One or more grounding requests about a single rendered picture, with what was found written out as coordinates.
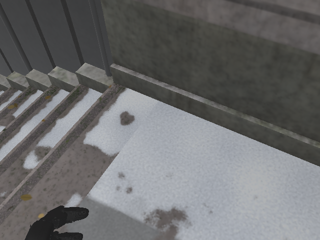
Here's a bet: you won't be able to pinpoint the left robot hand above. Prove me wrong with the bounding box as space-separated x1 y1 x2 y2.
25 205 89 240

